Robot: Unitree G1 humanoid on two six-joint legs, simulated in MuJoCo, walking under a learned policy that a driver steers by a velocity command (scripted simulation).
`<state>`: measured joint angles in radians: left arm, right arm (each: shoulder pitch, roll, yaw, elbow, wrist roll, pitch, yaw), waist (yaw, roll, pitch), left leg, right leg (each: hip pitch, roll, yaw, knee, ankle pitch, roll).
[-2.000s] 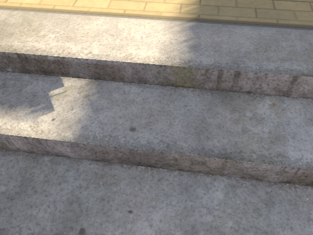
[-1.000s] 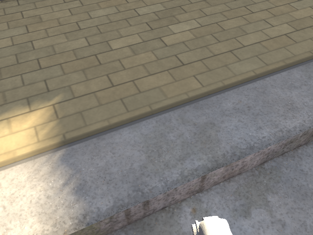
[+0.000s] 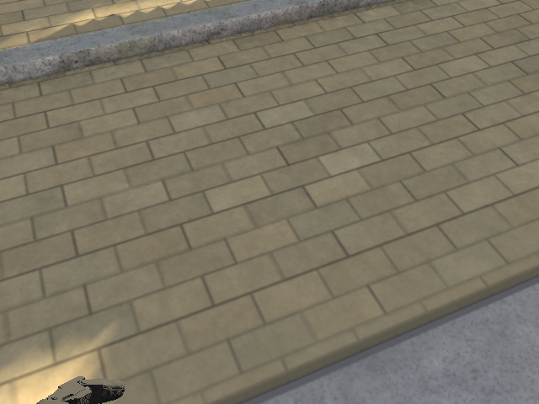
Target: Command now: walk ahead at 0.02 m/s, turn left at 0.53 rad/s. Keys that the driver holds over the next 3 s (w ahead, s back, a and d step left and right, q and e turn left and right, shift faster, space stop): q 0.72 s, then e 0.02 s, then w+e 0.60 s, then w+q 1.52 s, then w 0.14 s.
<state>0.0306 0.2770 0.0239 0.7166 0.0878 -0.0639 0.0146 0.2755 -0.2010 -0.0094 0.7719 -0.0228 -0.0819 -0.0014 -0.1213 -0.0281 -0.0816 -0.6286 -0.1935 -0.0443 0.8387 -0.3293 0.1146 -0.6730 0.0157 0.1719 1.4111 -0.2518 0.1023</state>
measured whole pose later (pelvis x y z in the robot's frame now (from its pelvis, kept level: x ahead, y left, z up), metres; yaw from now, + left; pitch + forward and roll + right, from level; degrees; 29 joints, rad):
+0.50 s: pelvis -0.03 -0.04 -0.08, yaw +17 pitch +4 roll -1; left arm 0.21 0.18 -0.01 0.70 0.02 -0.06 -0.01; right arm 0.29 -0.25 0.00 0.75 -0.03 0.00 0.04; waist 0.02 0.03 -0.09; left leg -0.79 0.02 -0.10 1.61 -0.25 -0.11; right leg -0.20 -0.03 -0.21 0.46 -0.34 -0.04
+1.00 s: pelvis -0.01 +0.04 -0.07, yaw +24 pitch +7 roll +0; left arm 0.23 0.16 -0.01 0.80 0.02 -0.04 -0.05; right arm 0.47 -0.16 0.02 1.00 -0.11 -0.04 0.05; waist -0.04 0.02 -0.11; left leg -0.22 0.00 0.07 0.38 -0.29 0.05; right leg -1.23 0.04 0.05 2.06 -0.25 -0.16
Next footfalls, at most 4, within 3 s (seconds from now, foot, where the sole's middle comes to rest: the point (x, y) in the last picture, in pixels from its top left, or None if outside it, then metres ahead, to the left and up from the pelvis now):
0.24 right None -0.02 -0.14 -0.85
0.66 left None -0.07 0.12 -0.85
1.24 right None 0.28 -0.02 -0.72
1.82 left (129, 385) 0.58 0.29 -0.72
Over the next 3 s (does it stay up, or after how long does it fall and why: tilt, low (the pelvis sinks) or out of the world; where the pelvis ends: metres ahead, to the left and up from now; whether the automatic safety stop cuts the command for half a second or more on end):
stays up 0.89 0.53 0.05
